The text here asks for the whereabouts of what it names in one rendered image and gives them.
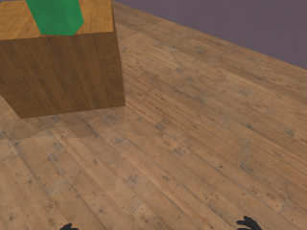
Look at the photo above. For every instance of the pedestal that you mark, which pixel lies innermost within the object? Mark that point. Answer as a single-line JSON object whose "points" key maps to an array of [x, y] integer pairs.
{"points": [[52, 74]]}

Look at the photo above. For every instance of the robot right hand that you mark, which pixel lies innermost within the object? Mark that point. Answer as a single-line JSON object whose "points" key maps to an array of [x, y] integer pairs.
{"points": [[248, 222]]}

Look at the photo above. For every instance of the carton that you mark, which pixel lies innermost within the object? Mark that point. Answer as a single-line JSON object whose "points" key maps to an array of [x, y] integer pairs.
{"points": [[56, 17]]}

